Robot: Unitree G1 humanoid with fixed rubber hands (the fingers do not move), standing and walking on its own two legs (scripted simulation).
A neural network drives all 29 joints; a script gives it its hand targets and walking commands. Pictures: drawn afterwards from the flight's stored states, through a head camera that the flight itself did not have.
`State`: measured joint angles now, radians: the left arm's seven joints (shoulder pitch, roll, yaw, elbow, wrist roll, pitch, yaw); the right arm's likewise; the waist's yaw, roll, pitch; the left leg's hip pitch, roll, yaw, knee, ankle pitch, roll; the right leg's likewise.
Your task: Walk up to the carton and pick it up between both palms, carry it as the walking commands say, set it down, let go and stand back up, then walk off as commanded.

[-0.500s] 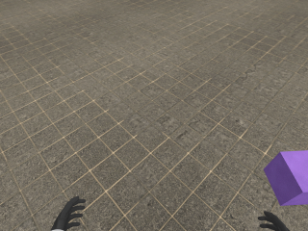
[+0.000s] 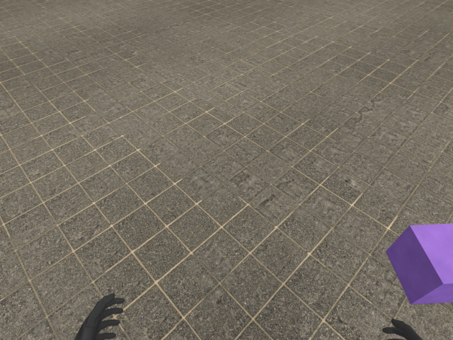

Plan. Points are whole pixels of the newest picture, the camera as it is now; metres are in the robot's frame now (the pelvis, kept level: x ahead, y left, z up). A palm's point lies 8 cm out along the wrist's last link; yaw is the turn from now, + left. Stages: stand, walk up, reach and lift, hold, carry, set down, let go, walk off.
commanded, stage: walk up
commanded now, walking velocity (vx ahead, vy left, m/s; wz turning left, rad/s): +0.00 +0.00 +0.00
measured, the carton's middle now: (436, 263) +0.51 -0.85 -0.64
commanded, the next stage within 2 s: none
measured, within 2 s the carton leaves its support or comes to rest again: neither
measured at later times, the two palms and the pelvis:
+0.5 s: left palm out of the picture +0.14 +0.25 -0.10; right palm out of the picture +0.04 -0.27 -0.10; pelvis -0.03 +0.00 +0.00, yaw -9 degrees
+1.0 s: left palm out of the picture +0.14 +0.25 -0.09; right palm out of the picture -0.05 -0.25 -0.09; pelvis -0.07 +0.04 +0.01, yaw -21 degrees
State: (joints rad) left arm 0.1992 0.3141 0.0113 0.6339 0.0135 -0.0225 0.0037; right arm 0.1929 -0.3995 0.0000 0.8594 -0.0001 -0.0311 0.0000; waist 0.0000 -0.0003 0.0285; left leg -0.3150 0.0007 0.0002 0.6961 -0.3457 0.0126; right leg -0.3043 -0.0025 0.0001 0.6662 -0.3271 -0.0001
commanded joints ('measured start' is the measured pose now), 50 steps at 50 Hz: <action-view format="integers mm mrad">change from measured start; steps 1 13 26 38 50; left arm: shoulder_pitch -68 -82 95 88 50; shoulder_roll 230 144 72 151 59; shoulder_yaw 65 63 45 86 58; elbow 46 -41 29 10 28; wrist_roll -10 12 -5 31 7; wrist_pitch -31 70 58 58 97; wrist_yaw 0 -8 -15 9 -39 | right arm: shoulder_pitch -70 71 -23 -73 -56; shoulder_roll -174 -64 -34 3 -26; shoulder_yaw -38 -63 -81 -50 -73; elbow -56 -158 -200 -235 -202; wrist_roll -17 -30 -20 -11 -35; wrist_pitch -28 76 80 89 71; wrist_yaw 2 -19 -23 -8 -20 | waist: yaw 16 -75 48 51 22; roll -38 -12 106 -195 102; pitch -42 -37 -134 -161 39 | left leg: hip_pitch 37 180 70 -120 115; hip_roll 95 184 215 0 351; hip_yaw -127 -108 153 13 59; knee -215 -211 21 104 -425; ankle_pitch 163 20 434 -166 46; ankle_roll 63 0 42 -53 76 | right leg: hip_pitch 50 -305 120 132 -288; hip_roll -92 -63 -30 -164 -51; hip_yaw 121 231 -13 415 -10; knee -160 -75 -180 -262 428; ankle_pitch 128 181 161 404 -34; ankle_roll -72 -36 11 -134 61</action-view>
